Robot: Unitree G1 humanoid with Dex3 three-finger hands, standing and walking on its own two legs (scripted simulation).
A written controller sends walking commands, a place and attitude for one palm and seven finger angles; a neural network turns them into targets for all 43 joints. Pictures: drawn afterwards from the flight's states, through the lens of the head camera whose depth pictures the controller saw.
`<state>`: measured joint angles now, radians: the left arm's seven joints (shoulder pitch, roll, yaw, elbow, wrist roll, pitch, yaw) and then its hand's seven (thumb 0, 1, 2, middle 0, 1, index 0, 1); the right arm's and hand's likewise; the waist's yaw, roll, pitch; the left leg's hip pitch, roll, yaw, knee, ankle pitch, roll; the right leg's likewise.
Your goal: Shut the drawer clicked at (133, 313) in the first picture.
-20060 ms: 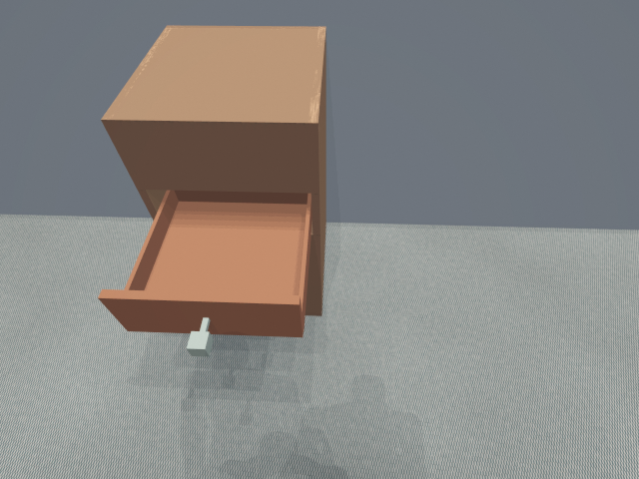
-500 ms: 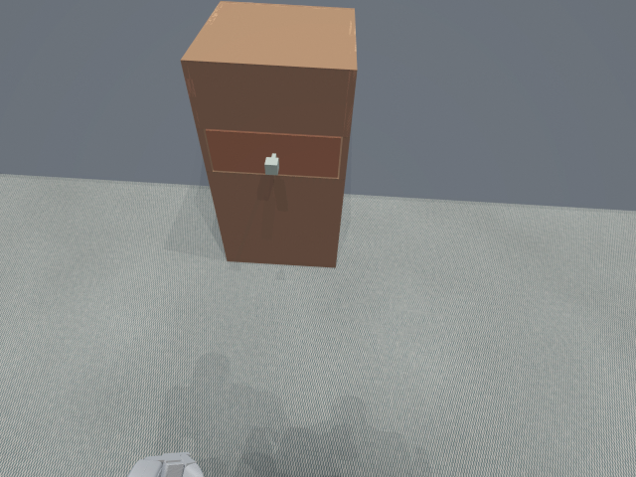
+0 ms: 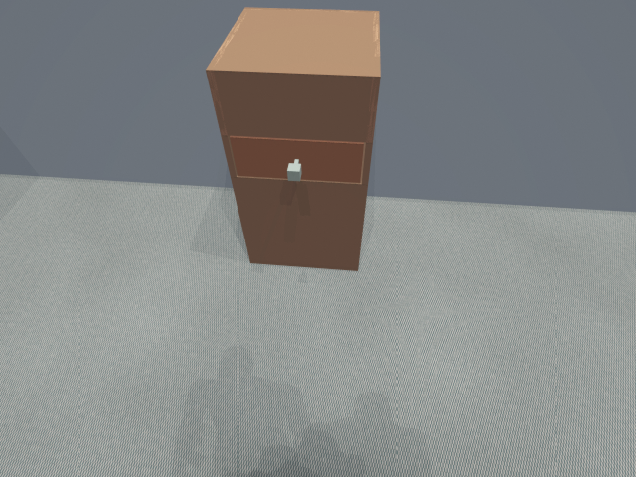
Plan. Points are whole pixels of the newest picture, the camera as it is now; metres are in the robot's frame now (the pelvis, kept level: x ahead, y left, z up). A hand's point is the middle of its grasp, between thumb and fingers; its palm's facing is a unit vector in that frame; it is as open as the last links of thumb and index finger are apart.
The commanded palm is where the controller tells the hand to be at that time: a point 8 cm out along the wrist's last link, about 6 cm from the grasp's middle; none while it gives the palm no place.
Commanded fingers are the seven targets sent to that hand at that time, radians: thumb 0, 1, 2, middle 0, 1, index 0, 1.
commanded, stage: let the arm hang, fingers relaxed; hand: left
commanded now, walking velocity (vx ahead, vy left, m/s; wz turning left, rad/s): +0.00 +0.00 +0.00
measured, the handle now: (295, 168) +0.95 +0.12 -0.24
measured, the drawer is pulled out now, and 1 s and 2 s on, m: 0.00 0.00 0.00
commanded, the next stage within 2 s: look to check the result in 0.34 s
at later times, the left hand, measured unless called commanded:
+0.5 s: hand out of the picture +0.07 +0.20 -0.16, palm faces -0.01 -0.97 -0.26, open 7.4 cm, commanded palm none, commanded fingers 0.00 0.90 0.90 -0.20 -0.30 -0.20 -0.30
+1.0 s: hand out of the picture +0.10 +0.20 -0.16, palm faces -0.02 -0.96 -0.28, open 7.4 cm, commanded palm none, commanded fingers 0.00 0.90 0.90 -0.20 -0.30 -0.20 -0.30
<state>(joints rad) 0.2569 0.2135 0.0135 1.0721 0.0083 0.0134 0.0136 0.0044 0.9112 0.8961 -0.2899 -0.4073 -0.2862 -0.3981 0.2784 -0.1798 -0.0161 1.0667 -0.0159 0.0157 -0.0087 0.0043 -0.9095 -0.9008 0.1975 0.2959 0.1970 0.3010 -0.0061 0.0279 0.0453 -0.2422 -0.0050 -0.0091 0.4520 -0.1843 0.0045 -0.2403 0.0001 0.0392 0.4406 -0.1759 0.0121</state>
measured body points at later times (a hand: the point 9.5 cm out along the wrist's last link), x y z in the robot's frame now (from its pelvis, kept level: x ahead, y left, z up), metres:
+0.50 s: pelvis +0.02 -0.01 +0.00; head +0.04 -0.02 +0.45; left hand +0.07 +0.25 -0.14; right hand +0.04 -0.25 -0.16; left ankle +0.04 +0.12 -0.74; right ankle +0.04 -0.13 -0.74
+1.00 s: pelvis +0.04 -0.01 +0.01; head +0.06 -0.02 +0.45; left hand +0.10 +0.25 -0.14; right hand +0.07 -0.27 -0.15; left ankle +0.04 +0.12 -0.74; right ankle +0.04 -0.13 -0.74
